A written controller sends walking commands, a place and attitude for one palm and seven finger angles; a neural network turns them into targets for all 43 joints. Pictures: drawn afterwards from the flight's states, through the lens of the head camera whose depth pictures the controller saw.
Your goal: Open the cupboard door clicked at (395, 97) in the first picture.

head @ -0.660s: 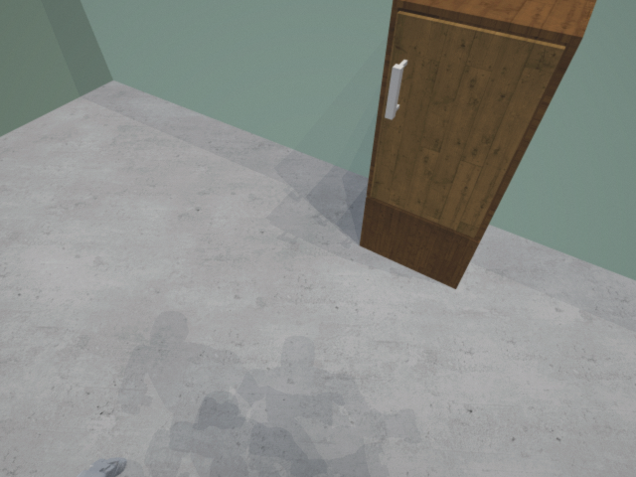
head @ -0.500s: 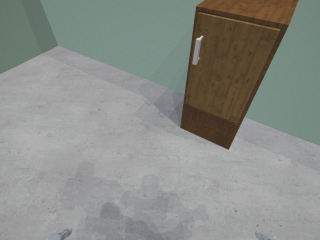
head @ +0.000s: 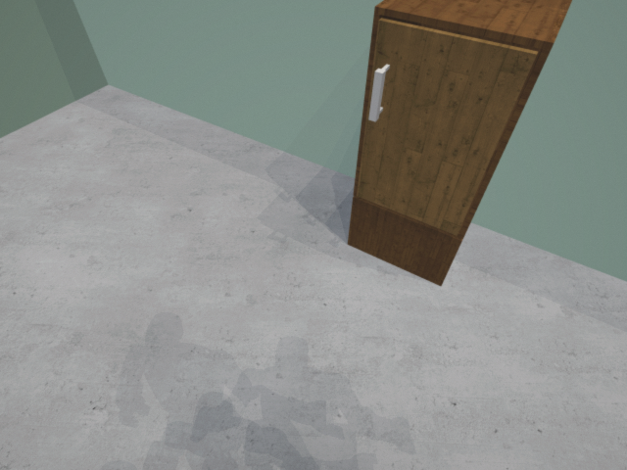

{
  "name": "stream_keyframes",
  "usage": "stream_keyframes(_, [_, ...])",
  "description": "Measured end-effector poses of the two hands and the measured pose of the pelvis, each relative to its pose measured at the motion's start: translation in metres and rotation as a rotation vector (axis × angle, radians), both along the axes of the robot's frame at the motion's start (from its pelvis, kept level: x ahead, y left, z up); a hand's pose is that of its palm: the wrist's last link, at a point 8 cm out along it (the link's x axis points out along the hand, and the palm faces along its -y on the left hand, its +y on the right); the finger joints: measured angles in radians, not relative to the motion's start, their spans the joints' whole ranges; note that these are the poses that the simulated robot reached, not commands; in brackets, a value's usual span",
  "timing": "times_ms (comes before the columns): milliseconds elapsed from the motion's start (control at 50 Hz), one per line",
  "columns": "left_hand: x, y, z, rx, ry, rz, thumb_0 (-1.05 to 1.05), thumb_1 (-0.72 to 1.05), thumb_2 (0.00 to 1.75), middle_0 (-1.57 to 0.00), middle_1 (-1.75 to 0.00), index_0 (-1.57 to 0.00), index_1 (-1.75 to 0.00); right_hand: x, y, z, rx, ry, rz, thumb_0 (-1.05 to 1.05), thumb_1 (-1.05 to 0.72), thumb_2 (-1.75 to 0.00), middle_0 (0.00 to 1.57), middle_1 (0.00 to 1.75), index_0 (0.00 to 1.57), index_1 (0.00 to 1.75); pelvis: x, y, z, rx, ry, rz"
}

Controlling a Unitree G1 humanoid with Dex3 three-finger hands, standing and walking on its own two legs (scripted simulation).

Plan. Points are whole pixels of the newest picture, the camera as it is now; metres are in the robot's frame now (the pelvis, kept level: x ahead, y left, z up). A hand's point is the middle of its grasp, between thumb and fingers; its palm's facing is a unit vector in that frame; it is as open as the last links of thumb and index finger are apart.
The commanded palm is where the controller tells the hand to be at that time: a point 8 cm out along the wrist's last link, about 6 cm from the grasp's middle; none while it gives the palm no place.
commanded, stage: stand and wait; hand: left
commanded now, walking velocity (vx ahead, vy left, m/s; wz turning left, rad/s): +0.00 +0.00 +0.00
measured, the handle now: (380, 93) +1.04 -0.13 -0.04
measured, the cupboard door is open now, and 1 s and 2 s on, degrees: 0 0 0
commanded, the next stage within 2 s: look at it before walking up in 0.16 s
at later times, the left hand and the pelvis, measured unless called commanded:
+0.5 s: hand out of the picture +0.07 +0.24 -0.15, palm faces -0.04 -0.94 -0.34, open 7.4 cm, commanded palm none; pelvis -0.01 +0.00 +0.00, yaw +0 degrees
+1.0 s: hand out of the picture +0.07 +0.25 -0.16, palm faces -0.05 -0.94 -0.34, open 7.4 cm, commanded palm none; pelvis -0.01 +0.00 +0.00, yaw -2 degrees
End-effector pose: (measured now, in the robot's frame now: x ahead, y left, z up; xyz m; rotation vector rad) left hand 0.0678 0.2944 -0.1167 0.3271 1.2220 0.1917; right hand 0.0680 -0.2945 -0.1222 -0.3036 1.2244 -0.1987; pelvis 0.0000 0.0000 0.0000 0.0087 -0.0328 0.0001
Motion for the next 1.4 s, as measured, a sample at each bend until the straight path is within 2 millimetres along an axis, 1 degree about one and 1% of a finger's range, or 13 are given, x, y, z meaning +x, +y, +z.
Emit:
stream_keyframes(100, [-0.002, -0.001, 0.002, 0.002, -0.002, -0.004, 0.01, 0.90, 0.90, -0.20, -0.30, -0.20, -0.30, -0.008, -0.001, -0.001, 0.004, 0.011, -0.006, 0.00, -0.91, -0.90, 0.20, 0.30, 0.20, 0.30, -0.003, -0.001, 0.001, 0.000, -0.001, -0.002])
stream_keyframes(200, [0.000, -0.003, 0.003, 0.001, -0.013, -0.010, 0.01, 0.90, 0.90, -0.20, -0.30, -0.20, -0.30, -0.011, 0.000, -0.002, 0.011, 0.006, -0.008, 0.00, -0.91, -0.90, 0.20, 0.30, 0.20, 0.30, -0.006, -0.001, 0.001, 0.001, -0.002, -0.003])
stream_keyframes(460, [0.002, -0.007, 0.003, -0.007, -0.026, -0.020, 0.01, 0.90, 0.90, -0.20, -0.30, -0.20, -0.30, -0.011, 0.001, -0.001, 0.017, -0.009, -0.006, 0.00, -0.91, -0.90, 0.20, 0.30, 0.20, 0.30, -0.010, -0.002, 0.002, 0.001, 0.000, -0.007])
stream_keyframes(900, [-0.006, -0.003, 0.001, -0.006, 0.000, -0.012, 0.01, 0.90, 0.90, -0.20, -0.30, -0.20, -0.30, -0.011, 0.001, 0.002, 0.008, 0.002, -0.007, 0.00, -0.91, -0.90, 0.20, 0.30, 0.20, 0.30, -0.009, -0.001, 0.002, -0.002, 0.002, -0.007])
stream_keyframes(1000, [-0.005, -0.004, -0.002, -0.004, 0.012, -0.014, 0.01, 0.90, 0.90, -0.20, -0.30, -0.20, -0.30, -0.011, 0.003, 0.000, 0.006, -0.012, -0.027, 0.00, -0.91, -0.90, 0.20, 0.30, 0.20, 0.30, -0.010, 0.000, 0.001, -0.001, 0.006, -0.035])
stream_keyframes(1080, [-0.007, -0.014, -0.011, -0.023, 0.045, -0.037, 0.01, 0.91, 0.90, -0.20, -0.30, -0.20, -0.30, -0.019, 0.012, -0.006, 0.026, -0.032, -0.072, 0.00, -0.91, -0.90, 0.20, 0.30, 0.20, 0.30, -0.013, 0.001, -0.004, 0.004, 0.014, -0.078])
stream_keyframes(1180, [-0.009, -0.035, -0.023, -0.057, 0.075, -0.079, 0.01, 0.91, 0.90, -0.20, -0.30, -0.20, -0.30, -0.040, 0.024, -0.023, 0.077, -0.035, -0.137, 0.00, -0.91, -0.90, 0.20, 0.30, 0.20, 0.30, -0.020, -0.004, -0.014, 0.027, 0.016, -0.138])
stream_keyframes(1280, [-0.012, -0.061, -0.032, -0.066, 0.064, -0.114, 0.00, 0.91, 0.90, -0.20, -0.30, -0.20, -0.30, -0.060, 0.021, -0.047, 0.126, -0.017, -0.198, 0.00, -0.91, -0.90, 0.20, 0.30, 0.20, 0.30, -0.025, -0.016, -0.028, 0.020, 0.013, -0.190])
stream_keyframes(1320, [-0.016, -0.069, -0.030, -0.073, 0.069, -0.116, 0.00, 0.91, 0.90, -0.20, -0.30, -0.20, -0.30, -0.066, 0.020, -0.048, 0.132, 0.001, -0.218, 0.00, -0.91, -0.90, 0.20, 0.30, 0.20, 0.30, -0.028, -0.017, -0.025, 0.013, 0.017, -0.196])
stream_keyframes(1400, [-0.022, -0.080, -0.024, -0.091, 0.099, -0.128, 0.00, 0.90, 0.90, -0.20, -0.30, -0.20, -0.30, -0.075, 0.021, -0.036, 0.132, 0.000, -0.250, 0.00, -0.91, -0.90, 0.20, 0.30, 0.20, 0.30, -0.031, -0.017, -0.014, 0.015, 0.031, -0.227])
